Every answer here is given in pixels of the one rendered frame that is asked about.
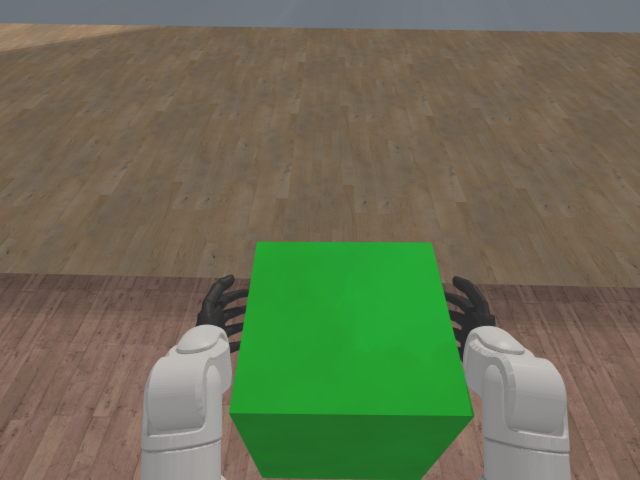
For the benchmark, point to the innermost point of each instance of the robot left hand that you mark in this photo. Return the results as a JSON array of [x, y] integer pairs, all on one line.
[[212, 312]]

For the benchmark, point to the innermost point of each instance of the robot right hand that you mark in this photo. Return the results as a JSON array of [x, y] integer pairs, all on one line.
[[476, 310]]

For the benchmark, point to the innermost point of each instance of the right robot forearm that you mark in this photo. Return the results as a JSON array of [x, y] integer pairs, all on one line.
[[524, 408]]

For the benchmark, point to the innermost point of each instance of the carton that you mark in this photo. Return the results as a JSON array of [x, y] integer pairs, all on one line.
[[348, 366]]

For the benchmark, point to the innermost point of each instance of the left robot forearm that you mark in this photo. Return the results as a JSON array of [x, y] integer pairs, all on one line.
[[182, 408]]

